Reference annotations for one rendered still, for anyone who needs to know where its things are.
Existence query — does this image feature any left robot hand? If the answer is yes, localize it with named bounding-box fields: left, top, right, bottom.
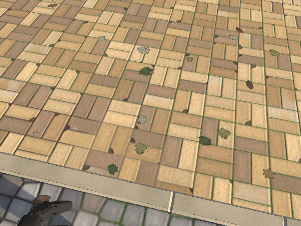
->
left=17, top=201, right=72, bottom=226

